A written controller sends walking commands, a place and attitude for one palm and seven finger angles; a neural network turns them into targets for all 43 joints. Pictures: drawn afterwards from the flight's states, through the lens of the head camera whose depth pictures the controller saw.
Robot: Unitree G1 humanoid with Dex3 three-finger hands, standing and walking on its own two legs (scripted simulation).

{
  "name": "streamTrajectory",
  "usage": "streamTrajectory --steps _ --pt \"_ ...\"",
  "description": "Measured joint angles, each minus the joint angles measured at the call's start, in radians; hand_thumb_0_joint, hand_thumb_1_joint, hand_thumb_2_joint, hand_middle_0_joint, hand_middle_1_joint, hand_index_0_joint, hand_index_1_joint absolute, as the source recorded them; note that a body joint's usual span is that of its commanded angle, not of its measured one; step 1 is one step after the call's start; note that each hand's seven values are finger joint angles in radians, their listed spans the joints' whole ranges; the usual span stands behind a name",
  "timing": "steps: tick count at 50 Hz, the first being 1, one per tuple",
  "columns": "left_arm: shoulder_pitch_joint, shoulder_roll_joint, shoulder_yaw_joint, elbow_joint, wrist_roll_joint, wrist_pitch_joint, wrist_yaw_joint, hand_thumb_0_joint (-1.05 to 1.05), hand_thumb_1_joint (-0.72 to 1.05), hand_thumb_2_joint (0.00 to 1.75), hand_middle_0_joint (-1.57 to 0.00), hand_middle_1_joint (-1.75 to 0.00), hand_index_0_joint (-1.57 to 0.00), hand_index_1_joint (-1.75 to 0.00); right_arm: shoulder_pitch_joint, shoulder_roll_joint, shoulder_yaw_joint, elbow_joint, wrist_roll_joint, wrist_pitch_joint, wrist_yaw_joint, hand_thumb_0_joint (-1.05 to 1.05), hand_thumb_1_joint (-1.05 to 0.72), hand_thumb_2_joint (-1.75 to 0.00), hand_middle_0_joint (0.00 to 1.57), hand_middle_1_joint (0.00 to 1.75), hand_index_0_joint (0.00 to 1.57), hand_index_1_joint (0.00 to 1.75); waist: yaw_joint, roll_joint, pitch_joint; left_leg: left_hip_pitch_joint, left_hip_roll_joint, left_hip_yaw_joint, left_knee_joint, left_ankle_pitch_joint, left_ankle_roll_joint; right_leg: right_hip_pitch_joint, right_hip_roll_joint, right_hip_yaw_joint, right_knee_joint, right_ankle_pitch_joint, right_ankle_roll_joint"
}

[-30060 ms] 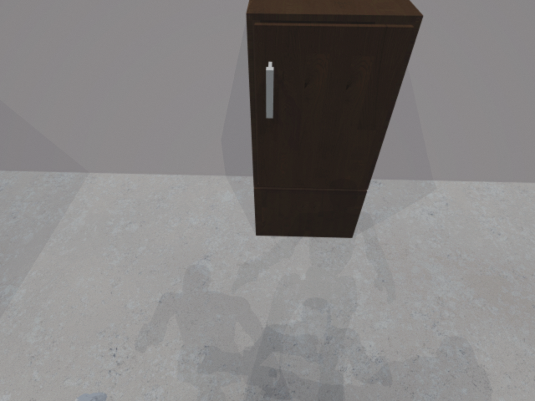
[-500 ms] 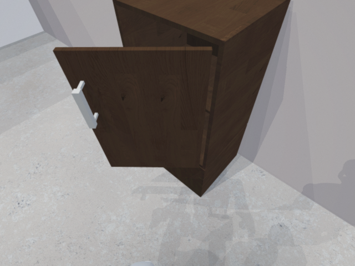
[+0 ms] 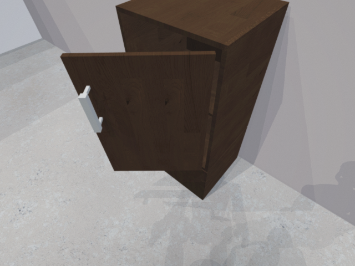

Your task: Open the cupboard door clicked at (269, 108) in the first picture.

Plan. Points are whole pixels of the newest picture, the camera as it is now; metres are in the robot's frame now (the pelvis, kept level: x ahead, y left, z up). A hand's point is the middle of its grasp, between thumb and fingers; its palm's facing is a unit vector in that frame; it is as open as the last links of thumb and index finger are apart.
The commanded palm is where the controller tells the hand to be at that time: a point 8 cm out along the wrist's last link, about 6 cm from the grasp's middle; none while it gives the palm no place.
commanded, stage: come to a stop and stand still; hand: left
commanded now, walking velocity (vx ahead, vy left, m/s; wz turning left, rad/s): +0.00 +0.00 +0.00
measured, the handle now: (93, 109) +0.55 +0.30 +0.01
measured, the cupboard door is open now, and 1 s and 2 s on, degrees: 40 40 40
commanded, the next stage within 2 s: look again from close up in 1.12 s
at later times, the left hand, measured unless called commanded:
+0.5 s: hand out of the picture +0.05 +0.17 -0.16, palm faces -0.02 -0.97 -0.24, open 7.3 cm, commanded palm none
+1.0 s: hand out of the picture +0.04 +0.13 -0.16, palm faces +0.00 -0.98 -0.22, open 7.3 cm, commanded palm none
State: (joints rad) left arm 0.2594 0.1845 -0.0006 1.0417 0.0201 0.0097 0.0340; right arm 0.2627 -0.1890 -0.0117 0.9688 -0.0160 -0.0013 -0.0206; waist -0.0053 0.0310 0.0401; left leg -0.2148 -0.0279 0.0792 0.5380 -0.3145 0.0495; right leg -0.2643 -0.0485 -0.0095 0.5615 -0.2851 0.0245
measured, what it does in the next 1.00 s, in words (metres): shifts its weight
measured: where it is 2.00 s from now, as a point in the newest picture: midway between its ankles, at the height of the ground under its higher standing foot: outside the picture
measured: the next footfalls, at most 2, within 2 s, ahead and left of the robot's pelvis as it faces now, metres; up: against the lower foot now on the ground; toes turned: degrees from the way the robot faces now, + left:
none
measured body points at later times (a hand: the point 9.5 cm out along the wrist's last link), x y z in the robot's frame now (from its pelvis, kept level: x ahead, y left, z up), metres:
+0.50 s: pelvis +0.01 -0.02 +0.01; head +0.02 -0.03 +0.46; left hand +0.05 +0.22 -0.14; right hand +0.03 -0.26 -0.15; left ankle -0.01 +0.09 -0.73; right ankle +0.01 -0.14 -0.73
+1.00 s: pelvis +0.02 -0.05 +0.01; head +0.03 -0.06 +0.46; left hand +0.04 +0.18 -0.14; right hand +0.03 -0.27 -0.16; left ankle -0.01 +0.09 -0.73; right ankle +0.01 -0.14 -0.73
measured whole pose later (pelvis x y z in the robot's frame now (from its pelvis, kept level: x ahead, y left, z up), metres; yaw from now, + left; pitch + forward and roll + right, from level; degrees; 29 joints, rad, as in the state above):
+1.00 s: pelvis +0.02 -0.05 +0.01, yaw +0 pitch -1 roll +1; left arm 0.23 0.17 0.00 1.11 0.01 -0.02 0.02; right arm 0.24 -0.17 0.01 1.14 -0.01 -0.01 -0.03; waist 0.00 0.01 0.05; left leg -0.12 0.03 0.06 0.39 -0.26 -0.02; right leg -0.19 0.02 -0.03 0.45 -0.25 -0.04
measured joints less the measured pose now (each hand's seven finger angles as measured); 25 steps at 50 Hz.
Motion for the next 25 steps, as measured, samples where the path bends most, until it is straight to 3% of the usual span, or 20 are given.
streamTrajectory --steps 7,25 --pt "0.009 0.013 -0.002 0.006 -0.002 -0.005 -0.005 0.00 0.91 0.90 -0.20 -0.30 -0.20 -0.30 -0.009 -0.015 0.014 0.026 0.000 -0.008 0.004 0.01 -0.92 -0.90 0.20 0.30 0.20 0.30 0.011 0.010 -0.013 0.039 -0.009 0.012 -0.056 0.024 0.002 0.022 -0.006 0.013 -0.026 0.012 0.004" --pt "-0.046 0.003 -0.010 0.042 -0.005 -0.022 -0.014 0.00 0.91 0.90 -0.20 -0.30 -0.20 -0.30 -0.025 -0.025 0.019 0.125 0.002 -0.018 0.000 0.01 -0.90 -0.90 0.20 0.30 0.20 0.30 0.001 -0.020 0.001 0.082 0.015 -0.001 -0.129 0.060 -0.030 0.059 0.020 -0.002 -0.086 0.037 -0.022"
